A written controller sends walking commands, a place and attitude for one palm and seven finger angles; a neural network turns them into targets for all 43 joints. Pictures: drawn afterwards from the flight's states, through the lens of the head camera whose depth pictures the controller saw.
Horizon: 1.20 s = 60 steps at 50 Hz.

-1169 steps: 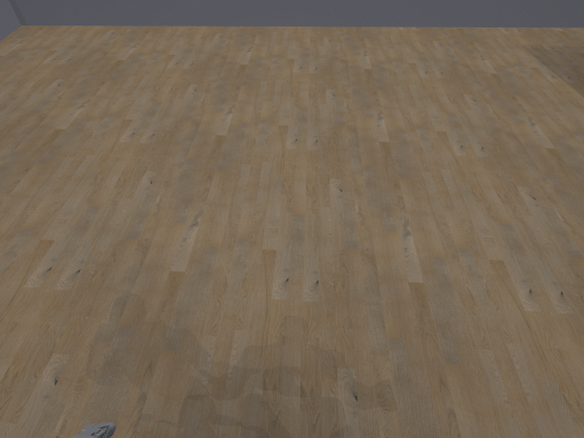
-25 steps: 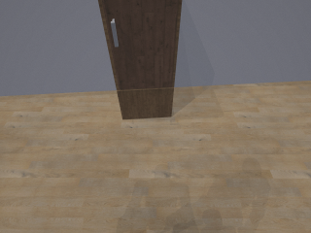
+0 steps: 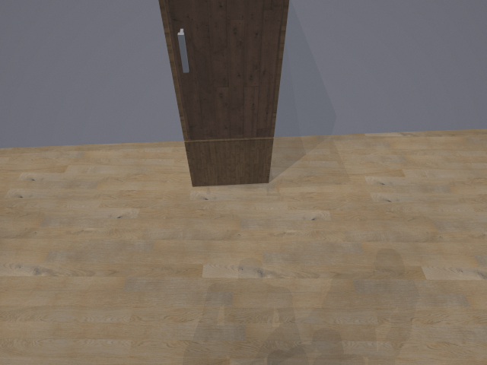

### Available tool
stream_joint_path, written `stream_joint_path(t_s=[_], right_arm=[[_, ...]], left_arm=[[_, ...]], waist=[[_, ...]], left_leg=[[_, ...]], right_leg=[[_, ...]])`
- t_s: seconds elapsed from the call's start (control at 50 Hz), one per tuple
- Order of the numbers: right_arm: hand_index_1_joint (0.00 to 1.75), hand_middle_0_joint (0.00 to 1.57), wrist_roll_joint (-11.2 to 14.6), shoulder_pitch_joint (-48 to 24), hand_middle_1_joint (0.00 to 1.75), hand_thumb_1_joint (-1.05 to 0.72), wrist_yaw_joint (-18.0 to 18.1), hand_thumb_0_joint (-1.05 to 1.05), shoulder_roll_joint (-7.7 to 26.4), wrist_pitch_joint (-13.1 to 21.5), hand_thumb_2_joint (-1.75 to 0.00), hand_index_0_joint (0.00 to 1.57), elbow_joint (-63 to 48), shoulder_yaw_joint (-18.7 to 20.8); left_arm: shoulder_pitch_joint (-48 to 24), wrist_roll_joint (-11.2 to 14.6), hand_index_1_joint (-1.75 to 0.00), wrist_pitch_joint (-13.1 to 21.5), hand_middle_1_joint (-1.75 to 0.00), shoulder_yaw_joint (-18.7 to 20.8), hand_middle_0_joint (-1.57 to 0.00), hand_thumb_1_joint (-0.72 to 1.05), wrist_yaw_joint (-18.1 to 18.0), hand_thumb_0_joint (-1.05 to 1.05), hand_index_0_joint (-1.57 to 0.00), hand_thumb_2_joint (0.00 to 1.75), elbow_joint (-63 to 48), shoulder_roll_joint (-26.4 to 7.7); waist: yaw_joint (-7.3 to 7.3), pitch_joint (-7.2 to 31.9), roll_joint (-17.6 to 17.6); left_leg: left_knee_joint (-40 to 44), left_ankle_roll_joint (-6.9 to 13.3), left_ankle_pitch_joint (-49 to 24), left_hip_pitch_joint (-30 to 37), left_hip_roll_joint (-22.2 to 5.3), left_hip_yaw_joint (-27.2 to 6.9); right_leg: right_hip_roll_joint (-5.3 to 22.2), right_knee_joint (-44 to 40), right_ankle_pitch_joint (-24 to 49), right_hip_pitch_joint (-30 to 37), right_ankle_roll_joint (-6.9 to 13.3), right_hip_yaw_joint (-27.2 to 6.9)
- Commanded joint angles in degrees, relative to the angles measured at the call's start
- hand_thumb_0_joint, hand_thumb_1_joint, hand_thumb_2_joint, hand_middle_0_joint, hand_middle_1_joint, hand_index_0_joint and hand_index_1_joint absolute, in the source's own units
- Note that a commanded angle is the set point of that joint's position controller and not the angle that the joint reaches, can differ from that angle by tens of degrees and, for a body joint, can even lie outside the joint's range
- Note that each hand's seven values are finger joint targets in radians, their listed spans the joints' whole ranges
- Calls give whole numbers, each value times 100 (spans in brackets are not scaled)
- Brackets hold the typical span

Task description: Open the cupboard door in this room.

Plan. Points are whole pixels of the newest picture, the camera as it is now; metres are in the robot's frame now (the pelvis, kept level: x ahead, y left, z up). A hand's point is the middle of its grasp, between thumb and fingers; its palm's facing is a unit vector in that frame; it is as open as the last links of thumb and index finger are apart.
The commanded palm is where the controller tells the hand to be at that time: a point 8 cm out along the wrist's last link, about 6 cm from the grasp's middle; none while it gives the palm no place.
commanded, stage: look at it before walking up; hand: left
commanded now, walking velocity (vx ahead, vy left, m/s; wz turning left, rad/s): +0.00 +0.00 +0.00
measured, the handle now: (183, 50) +1.08 +0.27 +0.01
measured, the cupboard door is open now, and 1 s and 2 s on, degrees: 0 0 0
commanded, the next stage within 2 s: walk to a spot facing it in 0.16 s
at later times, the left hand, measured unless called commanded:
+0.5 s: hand out of the picture +0.00 +0.17 -0.18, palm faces -0.01 -0.99 -0.17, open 7.4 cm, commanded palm none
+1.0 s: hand out of the picture +0.11 +0.15 -0.18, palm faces +0.04 -0.99 -0.14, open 7.4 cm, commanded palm none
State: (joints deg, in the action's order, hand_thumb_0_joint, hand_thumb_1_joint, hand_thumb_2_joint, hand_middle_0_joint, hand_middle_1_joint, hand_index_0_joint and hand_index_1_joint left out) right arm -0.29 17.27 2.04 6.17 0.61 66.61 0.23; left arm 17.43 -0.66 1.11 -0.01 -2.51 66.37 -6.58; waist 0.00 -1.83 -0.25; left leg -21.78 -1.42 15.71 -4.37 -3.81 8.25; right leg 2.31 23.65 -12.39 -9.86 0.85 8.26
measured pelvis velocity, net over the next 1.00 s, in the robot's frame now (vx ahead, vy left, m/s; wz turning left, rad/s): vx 0.21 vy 0.01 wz -0.06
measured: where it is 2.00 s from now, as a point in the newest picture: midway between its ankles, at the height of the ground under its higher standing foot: (239, 323)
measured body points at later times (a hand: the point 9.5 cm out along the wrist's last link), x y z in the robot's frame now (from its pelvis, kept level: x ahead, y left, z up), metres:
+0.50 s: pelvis +0.02 +0.01 -0.01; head +0.02 +0.00 +0.44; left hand +0.00 +0.22 -0.17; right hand -0.04 -0.20 -0.17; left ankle -0.04 +0.12 -0.74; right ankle +0.01 -0.09 -0.73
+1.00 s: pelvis +0.21 +0.01 -0.01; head +0.26 +0.01 +0.43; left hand +0.11 +0.21 -0.16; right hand +0.33 -0.23 -0.16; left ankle +0.32 +0.12 -0.73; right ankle +0.05 -0.09 -0.74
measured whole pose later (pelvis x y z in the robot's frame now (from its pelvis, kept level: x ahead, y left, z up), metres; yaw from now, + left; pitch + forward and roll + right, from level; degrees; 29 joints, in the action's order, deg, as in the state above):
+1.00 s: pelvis +0.21 +0.01 -0.01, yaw -4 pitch +1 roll +0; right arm -0.9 2.2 -1.1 10.8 1.5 57.6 2.5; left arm 24.4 -1.6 4.1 1.4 -1.2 67.3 -5.4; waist -3.2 -6.2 0.5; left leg -36.9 -0.3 9.3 -28.5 -4.7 7.9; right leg 2.8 20.5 -23.8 2.9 -1.3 8.8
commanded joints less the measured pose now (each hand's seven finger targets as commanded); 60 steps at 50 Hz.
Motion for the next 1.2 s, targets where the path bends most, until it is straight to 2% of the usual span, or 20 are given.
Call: stream_joint_path(t_s=[0.0, 0.24, 0.3, 0.38, 0.44, 0.5, 0.54, 0.56, 0.58, 0.6, 0.66, 0.76, 0.92, 0.96, 0.98, 1.0, 1.02, 1.04, 1.1, 1.18], right_arm=[[30, 20, -15, 489, 30, -90, 21, 0, 446, 87, -90, 20, -57, 110], [30, 20, -15, 539, 30, -90, 15, 0, 469, 121, -90, 20, -50, 129], [30, 20, -53, 747, 30, -90, 0, 0, 442, 81, -90, 20, 6, 151], [30, 20, -86, 844, 30, -90, -24, 0, 775, 45, -90, 20, -95, 308], [30, 20, -117, 1036, 30, -90, -27, 0, 864, 107, -90, 20, -106, 379], [30, 20, -150, 857, 30, -90, -38, 0, 858, 169, -90, 20, -180, 369], [30, 20, -128, 468, 30, -90, -44, 0, 836, 190, -90, 20, -303, 345], [30, 20, -50, 309, 30, -90, -71, 0, 654, 219, -90, 20, -460, 314], [30, 20, -29, -94, 30, -90, -151, 0, 458, 225, -90, 20, -756, 243], [30, 20, -48, -525, 30, -90, -179, 0, 686, 179, -90, 20, -936, 274], [30, 20, -104, -641, 30, -90, -238, 0, 521, 190, -90, 20, -829, 362], [30, 20, -100, -567, 30, -90, -324, 0, 402, 94, -90, 20, -790, 360], [30, 20, -63, -1579, 30, -90, -357, 0, 442, 195, -90, 20, -1188, 222], [30, 20, -100, -779, 30, -90, -264, 0, 606, 238, -90, 20, -938, 244], [30, 20, -121, -10, 30, -90, -215, 0, 848, 251, -90, 20, -683, 303], [30, 20, -166, 663, 30, -90, -163, 0, 1385, 269, -90, 20, -550, 420], [30, 20, -110, 1133, 30, -90, -140, 0, 1741, 229, -90, 20, -416, 516], [30, 20, -11, 903, 30, -90, -66, 0, 1807, 204, -90, 20, -410, 474], [30, 20, -63, -152, 30, -90, -42, 0, 1049, 267, -90, 20, -620, 331], [30, 20, -59, -431, 30, -90, -70, 0, 854, 267, -90, 20, -722, 325]], left_arm=[[394, 26, -30, 35, -30, 65, -20, 90, -9, 0, -20, 90, -159, -519], [359, 20, -30, 30, -30, 80, -20, 90, -7, 0, -20, 90, -212, -582], [376, 1, -30, -4, -30, 107, -20, 90, 29, 0, -20, 90, -171, -527], [181, -84, -30, -72, -30, 179, -20, 90, 174, 0, -20, 90, -389, -393], [-277, -109, -30, -47, -30, 220, -20, 90, 264, 0, -20, 90, -669, -260], [-233, -95, -30, 38, -30, 265, -20, 90, 327, 0, -20, 90, -731, -234], [715, -101, -30, 90, -30, 321, -20, 90, 322, 0, -20, 90, -412, -311], [1460, -121, -30, 159, -30, 395, -20, 90, 271, 0, -20, 90, -181, -746], [2109, -47, -30, 196, -30, 526, -20, 90, 188, 0, -20, 90, 9, -1311], [2144, 16, -30, 201, -30, 491, -20, 90, 112, 0, -20, 90, 42, -1246], [1160, -49, -30, 250, -30, 375, -20, 90, 104, 0, -20, 90, -228, -742], [959, -73, -30, 408, -30, 309, -20, 90, 129, 0, -20, 90, -212, -725], [1086, -64, -30, 338, -30, 294, -20, 90, 91, 0, -20, 90, -34, -841], [895, -32, -30, 332, -30, 307, -20, 90, 60, 0, -20, 90, -63, -966], [861, -5, -30, 319, -30, 298, -20, 90, 45, 0, -20, 90, -94, -986], [1049, 45, -30, 301, -30, 273, -20, 90, 63, 0, -20, 90, -165, -799], [1208, 98, -30, 330, -30, 215, -20, 90, 81, 0, -20, 90, -247, -502], [1044, 90, -30, 259, -30, 184, -20, 90, 16, 0, -20, 90, -338, -499], [212, 17, -30, 209, -30, 238, -20, 90, 81, 0, -20, 90, -494, -504], [392, -22, -30, -48, -30, 258, -20, 90, 101, 0, -20, 90, -493, -394]], waist=[[-15, -343, 27], [-18, -348, 11], [27, -327, -10], [122, -983, -856], [258, -1278, -977], [113, -1022, -555], [-385, -512, -1], [-678, -258, 1135], [-887, -297, 2317], [-886, -435, 1930], [-392, -828, 206], [-102, -484, 446], [-253, -549, 897], [189, -25, 775], [488, 517, 585], [614, 1258, -333], [664, 1647, -1248], [517, 1845, -1333], [151, 338, -629], [-117, 514, -686]], left_leg=[[446, 187, -745, -428, -429, -502], [489, 227, -783, -462, -436, -515], [474, 222, 439, -422, -409, -440], [1179, 622, 2424, -557, -1077, -1189], [1382, 1070, 2129, -304, -1662, -1646], [979, 985, 1244, -372, -1560, -1182], [-224, 628, 854, -1117, -1052, -475], [-1783, 365, 589, -2068, -397, 170], [-3446, 189, 1826, -3353, 134, 323], [-4292, 241, 1685, -3557, -50, -353], [-4637, 190, 431, -3609, -464, -690], [-3707, -73, -252, -3286, -415, -423], [-1615, 115, -518, -2323, 18, 125], [-963, 227, -1002, -1141, 328, 305], [-614, 317, -1781, -5, 145, 87], [-930, 719, -3726, 1523, -937, -1103], [-747, 1475, -6082, 2053, -2161, -2322], [-532, 1692, -6264, 1928, -2356, -2592], [-10, 1348, -4576, -21, -1651, -1697], [338, 1064, -3783, -771, -1058, -1114]], right_leg=[[575, -432, 852, -14, 19, -672], [589, -363, 860, -19, 4, -644], [470, -266, -365, -179, 28, -645], [34, 917, -1252, -1335, -9, -121], [241, 2029, -1325, -2220, -10, -117], [295, 1545, -1154, -1670, -31, -51], [153, 524, -442, 21, 29, -12], [889, -109, -1056, 1023, 391, -1338], [2048, -1213, -1397, 1501, 985, -3410], [2224, -1534, -1533, 1153, 1133, -3874], [1927, -1421, -1470, 335, 1013, -2734], [1393, -1316, 805, 472, 736, -1177], [1164, -716, 3257, 914, 500, -470], [1024, 349, 4369, 949, 283, -142], [939, 1340, 4007, 613, 99, -95], [452, 2618, 1876, -591, -174, 92], [-122, 4299, -2290, -1409, -223, -10], [3, 4895, -2469, -1733, -186, -682], [481, 4438, -1790, -1879, -293, -764], [388, 3316, -1081, -1096, -440, -576]])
